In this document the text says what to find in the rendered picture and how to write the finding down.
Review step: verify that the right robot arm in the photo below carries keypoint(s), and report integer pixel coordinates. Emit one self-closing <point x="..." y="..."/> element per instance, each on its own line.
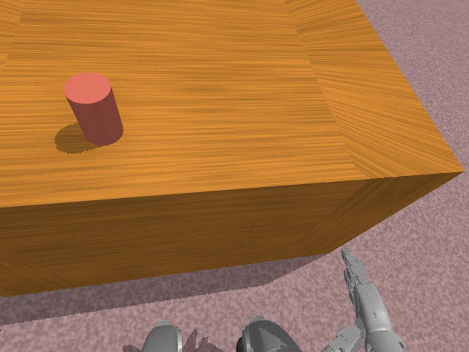
<point x="384" y="341"/>

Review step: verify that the can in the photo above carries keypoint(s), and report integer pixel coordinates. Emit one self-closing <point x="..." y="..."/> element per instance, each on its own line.
<point x="92" y="100"/>

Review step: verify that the right robot hand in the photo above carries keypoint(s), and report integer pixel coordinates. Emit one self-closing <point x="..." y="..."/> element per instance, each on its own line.
<point x="370" y="310"/>

